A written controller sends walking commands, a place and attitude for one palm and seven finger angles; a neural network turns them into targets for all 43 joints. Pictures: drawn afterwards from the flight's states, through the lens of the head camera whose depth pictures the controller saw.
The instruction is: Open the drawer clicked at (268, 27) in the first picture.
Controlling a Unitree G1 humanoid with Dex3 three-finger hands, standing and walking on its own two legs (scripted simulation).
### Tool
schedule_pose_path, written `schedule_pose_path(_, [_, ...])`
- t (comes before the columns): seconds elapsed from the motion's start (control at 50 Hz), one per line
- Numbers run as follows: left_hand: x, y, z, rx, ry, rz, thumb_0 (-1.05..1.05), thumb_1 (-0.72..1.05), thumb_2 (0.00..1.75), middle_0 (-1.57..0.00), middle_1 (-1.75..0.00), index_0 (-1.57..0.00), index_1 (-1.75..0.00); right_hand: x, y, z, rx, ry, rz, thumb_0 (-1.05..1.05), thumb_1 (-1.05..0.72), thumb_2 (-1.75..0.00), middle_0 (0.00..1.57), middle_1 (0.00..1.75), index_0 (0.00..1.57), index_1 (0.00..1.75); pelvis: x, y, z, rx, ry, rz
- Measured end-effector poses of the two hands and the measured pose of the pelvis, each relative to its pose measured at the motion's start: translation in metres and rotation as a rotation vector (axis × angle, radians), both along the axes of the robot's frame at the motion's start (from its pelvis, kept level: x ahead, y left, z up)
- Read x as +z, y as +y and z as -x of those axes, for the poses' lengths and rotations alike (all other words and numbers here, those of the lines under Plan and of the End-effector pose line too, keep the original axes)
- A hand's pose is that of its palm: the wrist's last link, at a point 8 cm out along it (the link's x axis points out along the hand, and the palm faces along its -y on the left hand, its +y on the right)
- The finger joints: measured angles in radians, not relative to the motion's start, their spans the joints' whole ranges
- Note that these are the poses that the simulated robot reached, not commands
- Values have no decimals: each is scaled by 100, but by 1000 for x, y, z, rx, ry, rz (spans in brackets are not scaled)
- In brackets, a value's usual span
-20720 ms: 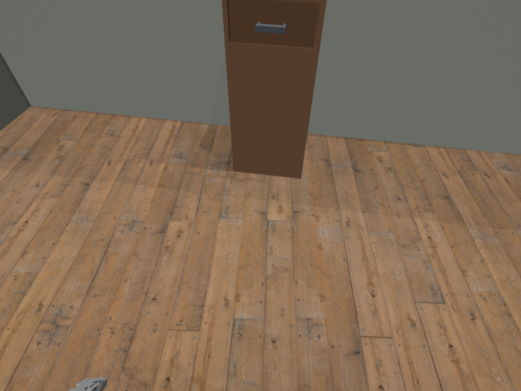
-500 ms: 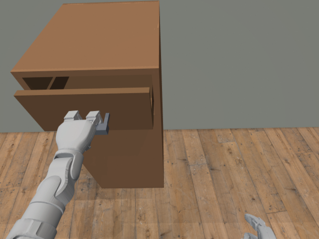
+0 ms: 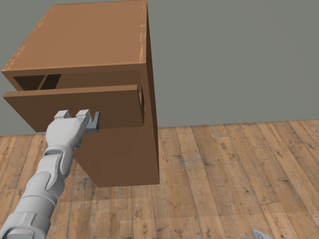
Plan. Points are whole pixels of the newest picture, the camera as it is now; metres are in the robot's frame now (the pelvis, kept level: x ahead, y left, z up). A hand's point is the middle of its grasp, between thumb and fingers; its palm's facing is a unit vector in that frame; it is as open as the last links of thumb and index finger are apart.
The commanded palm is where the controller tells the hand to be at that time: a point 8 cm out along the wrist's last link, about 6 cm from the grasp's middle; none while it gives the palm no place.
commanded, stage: pull the drawer open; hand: left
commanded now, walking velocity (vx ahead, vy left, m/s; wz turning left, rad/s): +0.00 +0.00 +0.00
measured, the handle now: (78, 122) +0.41 +0.24 +0.06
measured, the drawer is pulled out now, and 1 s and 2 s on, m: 0.08 0.28 0.30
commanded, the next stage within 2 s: open the thumb to release the handle in 1.30 s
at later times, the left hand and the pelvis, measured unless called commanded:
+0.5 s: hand (65, 187) +0.24 +0.23 +0.03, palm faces +0.03 -0.11 -0.99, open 5.6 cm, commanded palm +0.20 +0.23 +0.08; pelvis +0.02 +0.01 +0.00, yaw +1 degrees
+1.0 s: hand (54, 228) +0.15 +0.23 +0.04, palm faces -0.03 -0.10 -0.99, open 5.7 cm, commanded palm +0.09 +0.23 +0.08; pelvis +0.01 -0.01 -0.01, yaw -1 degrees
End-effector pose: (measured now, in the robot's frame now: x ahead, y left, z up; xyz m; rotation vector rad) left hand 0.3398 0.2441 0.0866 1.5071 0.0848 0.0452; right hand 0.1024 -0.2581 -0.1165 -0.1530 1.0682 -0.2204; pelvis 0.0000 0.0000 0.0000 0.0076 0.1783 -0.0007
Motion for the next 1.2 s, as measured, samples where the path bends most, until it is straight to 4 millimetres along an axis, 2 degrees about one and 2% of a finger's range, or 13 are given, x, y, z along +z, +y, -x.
schedule_pose_path(0.08, [-1,-1,16,-4,-24,14,3,76,79,-27,-135,-41,-135,3,-3,0,-11,-12,5,1,-90,-90,20,29,20,30,1,2,-3,-11,-4,0])
schedule_pose_path(0.16, [-2,-2,36,-1,-44,23,3,76,79,-26,-135,-41,-135,8,-1,-15,3,-50,2,1,-91,-90,20,29,20,30,1,5,-7,-15,-10,1])
schedule_pose_path(0.26, [-2,-4,64,10,-52,33,3,75,79,-26,-135,-41,-135,16,11,-51,56,-133,-18,1,-91,-90,20,29,20,30,2,8,-13,-13,-23,3])
schedule_pose_path(0.42, [-1,-8,107,45,-49,52,5,73,80,-26,-135,-42,-135,32,45,-115,185,-285,-77,1,-91,-90,20,29,20,30,1,9,-19,4,-48,4])
schedule_pose_path(0.48, [0,-10,122,57,-48,51,5,72,80,-27,-134,-42,-135,37,58,-132,237,-321,-98,1,-91,-90,20,29,20,30,0,8,-20,12,-57,4])
schedule_pose_path(0.56, [0,-12,138,67,-45,46,5,72,81,-27,-134,-42,-135,39,71,-145,294,-339,-116,1,-90,-90,20,29,20,30,-1,5,-20,19,-67,3])
schedule_pose_path(0.64, [0,-13,149,73,-39,44,6,72,81,-27,-133,-42,-135,38,77,-147,323,-336,-130,1,-90,-90,20,29,20,30,-1,1,-20,20,-74,2])
schedule_pose_path(0.72, [1,-14,158,78,-27,42,6,72,80,-26,-133,-42,-135,34,74,-140,326,-323,-138,1,-90,-90,20,29,20,30,-2,-2,-20,14,-74,1])
schedule_pose_path(1.02, [4,-16,211,54,17,37,4,72,77,-27,-135,-42,-135,23,25,-99,255,-246,-60,1,-90,-90,20,29,20,30,-6,-8,-10,-18,-54,-1])
schedule_pose_path(1.12, [4,-17,228,53,8,28,4,71,77,-28,-135,-42,-135,22,20,-93,242,-254,-53,2,-91,-90,20,29,20,30,-10,-7,-2,-22,-49,-5])
schedule_pose_path(1.2, [3,-17,231,52,-15,25,3,72,76,-28,-135,-39,-132,21,22,-89,233,-271,-60,2,-91,-90,20,29,20,30,-13,-8,3,-24,-48,-8])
